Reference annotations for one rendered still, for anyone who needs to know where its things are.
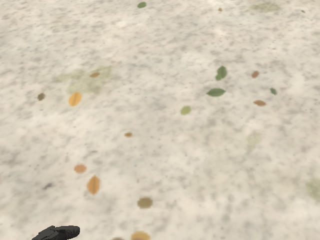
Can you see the left robot hand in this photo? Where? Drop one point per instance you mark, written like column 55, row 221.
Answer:
column 58, row 233

